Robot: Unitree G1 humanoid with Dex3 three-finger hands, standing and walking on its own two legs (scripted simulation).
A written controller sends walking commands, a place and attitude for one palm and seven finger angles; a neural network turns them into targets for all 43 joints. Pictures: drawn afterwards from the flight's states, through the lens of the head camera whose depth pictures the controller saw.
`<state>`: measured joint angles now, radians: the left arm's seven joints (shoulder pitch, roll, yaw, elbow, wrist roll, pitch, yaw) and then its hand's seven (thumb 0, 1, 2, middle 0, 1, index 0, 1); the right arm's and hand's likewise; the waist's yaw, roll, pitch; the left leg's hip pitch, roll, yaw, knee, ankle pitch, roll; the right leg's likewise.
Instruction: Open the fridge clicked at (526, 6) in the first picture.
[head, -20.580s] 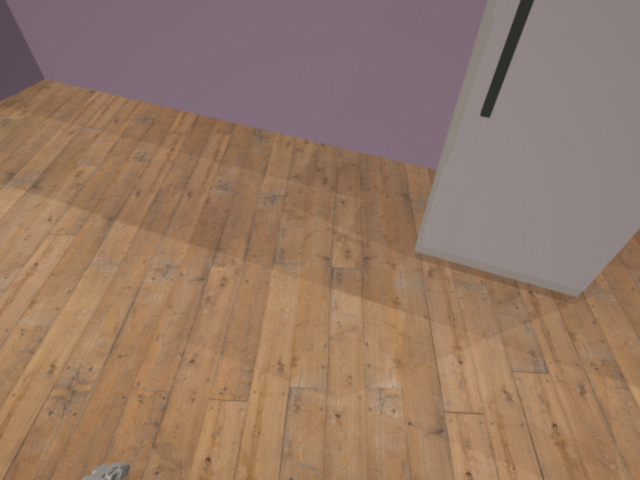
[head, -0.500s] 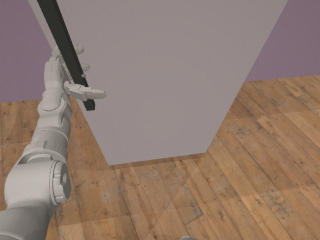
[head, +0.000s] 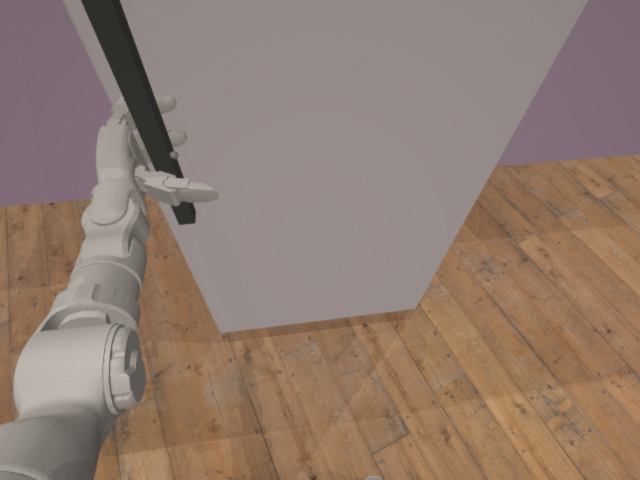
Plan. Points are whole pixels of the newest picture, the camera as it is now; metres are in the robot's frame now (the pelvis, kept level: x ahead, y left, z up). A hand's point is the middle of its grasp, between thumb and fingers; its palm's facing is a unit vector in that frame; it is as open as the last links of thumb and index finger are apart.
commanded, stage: grip the handle and tug to test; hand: left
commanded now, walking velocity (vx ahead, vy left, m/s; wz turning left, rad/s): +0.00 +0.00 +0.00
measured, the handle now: (137, 74) +0.54 +0.20 +0.20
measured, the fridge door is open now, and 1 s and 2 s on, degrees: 0 0 3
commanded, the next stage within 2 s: pull the door a little, standing still in 1.42 s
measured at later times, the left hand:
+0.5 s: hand (174, 154) +0.49 +0.17 +0.12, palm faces +0.14 -0.99 -0.01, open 8.7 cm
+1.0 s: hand (174, 154) +0.49 +0.17 +0.13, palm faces +0.14 -0.99 +0.00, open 5.8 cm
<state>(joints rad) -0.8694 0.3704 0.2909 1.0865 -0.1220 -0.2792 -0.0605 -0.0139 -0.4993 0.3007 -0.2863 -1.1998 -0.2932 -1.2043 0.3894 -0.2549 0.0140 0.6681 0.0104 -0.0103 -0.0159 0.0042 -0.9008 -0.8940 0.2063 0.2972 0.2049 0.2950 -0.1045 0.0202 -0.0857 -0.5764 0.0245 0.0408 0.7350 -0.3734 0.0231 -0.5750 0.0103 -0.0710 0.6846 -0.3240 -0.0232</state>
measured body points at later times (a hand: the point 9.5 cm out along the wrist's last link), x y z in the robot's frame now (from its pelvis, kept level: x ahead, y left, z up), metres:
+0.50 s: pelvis +0.00 +0.00 +0.00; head +0.07 +0.01 +0.44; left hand +0.47 +0.22 +0.13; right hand +0.04 -0.26 -0.12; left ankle -0.01 +0.10 -0.71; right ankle +0.00 -0.11 -0.71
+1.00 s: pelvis +0.01 +0.00 +0.00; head +0.07 +0.00 +0.45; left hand +0.47 +0.22 +0.13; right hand +0.05 -0.26 -0.12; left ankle -0.01 +0.10 -0.71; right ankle +0.00 -0.11 -0.71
